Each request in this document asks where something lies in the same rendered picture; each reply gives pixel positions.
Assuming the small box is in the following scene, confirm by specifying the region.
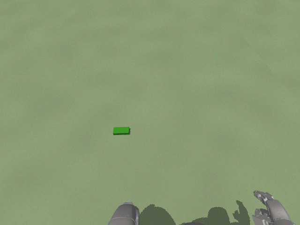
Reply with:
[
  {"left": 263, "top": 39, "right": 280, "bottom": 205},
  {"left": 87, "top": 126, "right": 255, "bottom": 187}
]
[{"left": 113, "top": 127, "right": 129, "bottom": 135}]

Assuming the right robot hand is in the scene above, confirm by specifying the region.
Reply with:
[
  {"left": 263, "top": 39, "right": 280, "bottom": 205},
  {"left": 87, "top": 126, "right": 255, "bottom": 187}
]
[{"left": 252, "top": 191, "right": 291, "bottom": 225}]

